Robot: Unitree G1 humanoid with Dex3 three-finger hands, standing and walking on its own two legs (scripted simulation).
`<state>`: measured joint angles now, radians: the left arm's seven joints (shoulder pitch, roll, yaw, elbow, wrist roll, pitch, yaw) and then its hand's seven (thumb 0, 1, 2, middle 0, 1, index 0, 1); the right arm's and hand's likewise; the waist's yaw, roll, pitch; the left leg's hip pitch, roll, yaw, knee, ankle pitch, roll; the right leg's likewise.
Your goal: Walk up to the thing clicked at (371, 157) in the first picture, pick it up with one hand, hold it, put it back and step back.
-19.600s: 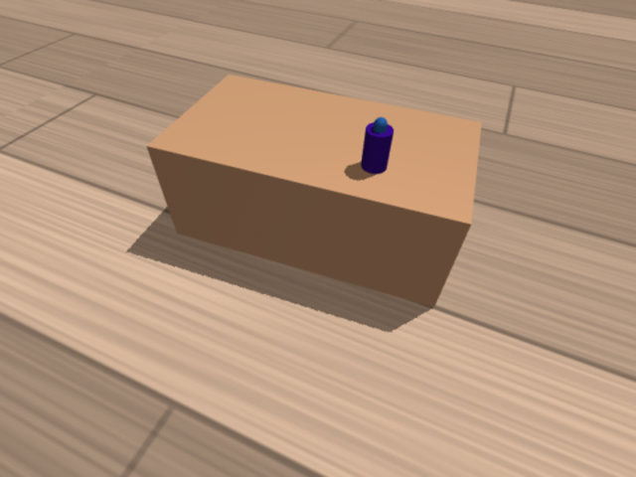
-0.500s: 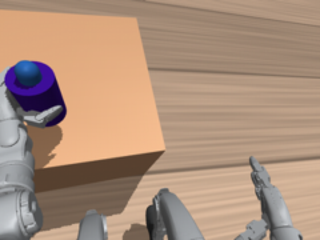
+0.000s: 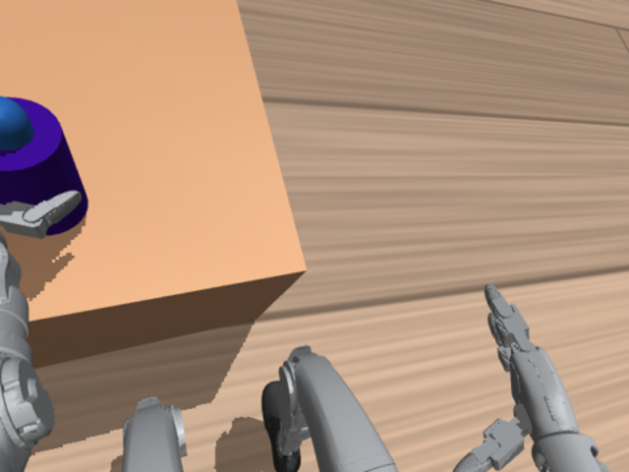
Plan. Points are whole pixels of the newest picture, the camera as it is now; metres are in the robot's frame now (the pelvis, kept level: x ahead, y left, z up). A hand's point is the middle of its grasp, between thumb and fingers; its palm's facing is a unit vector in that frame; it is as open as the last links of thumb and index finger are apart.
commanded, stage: lower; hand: left
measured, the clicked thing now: (25, 163) +0.52 +0.20 -0.04
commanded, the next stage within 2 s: loosen in 0.26 s
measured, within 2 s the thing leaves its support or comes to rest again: rests again in 0.96 s
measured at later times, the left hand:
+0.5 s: hand (27, 176) +0.53 +0.21 -0.07, palm faces +0.22 -0.97 -0.02, open 11.7 cm
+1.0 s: hand (18, 163) +0.53 +0.21 -0.06, palm faces +0.24 -0.97 -0.01, open 16.3 cm
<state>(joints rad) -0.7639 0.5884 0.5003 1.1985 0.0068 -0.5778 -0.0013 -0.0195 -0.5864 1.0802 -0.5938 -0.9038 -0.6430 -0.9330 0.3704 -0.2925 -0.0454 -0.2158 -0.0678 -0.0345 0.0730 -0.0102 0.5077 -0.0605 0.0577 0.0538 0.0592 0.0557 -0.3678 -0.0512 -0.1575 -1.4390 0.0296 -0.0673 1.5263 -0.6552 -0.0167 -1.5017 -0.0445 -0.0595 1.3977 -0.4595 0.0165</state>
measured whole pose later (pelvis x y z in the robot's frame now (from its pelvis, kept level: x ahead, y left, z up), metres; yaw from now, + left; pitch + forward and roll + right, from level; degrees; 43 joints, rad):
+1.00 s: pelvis -0.02 +0.00 -0.02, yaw +0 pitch +34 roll -5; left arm -0.88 0.66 0.50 1.27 0.01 -0.60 0.02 -0.01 -0.61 0.14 -0.32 -0.27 -0.34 -0.27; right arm 0.40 -0.31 -0.05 -0.28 -0.05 -0.02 0.07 -0.01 0.52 -0.05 0.06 0.05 0.06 0.06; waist -0.40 -0.04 -0.16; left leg -1.54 0.02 -0.08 1.60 -0.65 -0.01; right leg -1.59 -0.05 -0.06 1.46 -0.45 0.02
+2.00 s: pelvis +0.04 +0.01 +0.11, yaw +0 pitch +17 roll -3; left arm -0.46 0.51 0.30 0.96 0.04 -0.01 0.03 -0.01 -0.53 0.06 -0.05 -0.05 -0.05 -0.06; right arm 0.41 -0.23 0.07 0.01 0.05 0.12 0.03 0.00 -0.40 -0.63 0.16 0.23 0.16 0.23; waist -0.10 0.00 -0.17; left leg -0.79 0.03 -0.01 1.02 -0.53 0.00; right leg -0.86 -0.03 -0.03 0.91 -0.35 0.04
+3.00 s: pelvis +0.04 -0.01 +0.14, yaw +2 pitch +2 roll +0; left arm 0.31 0.26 -0.03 0.47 0.07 0.06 0.05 -0.01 -0.51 0.07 -0.07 -0.06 -0.07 -0.06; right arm 0.21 -0.26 0.00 0.70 -0.06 -0.02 -0.05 0.01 -0.88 -0.89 0.20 0.30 0.20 0.30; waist 0.00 0.02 -0.04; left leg -0.39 0.02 -0.03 0.82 -0.46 -0.02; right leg -0.48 -0.05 -0.05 0.79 -0.34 0.01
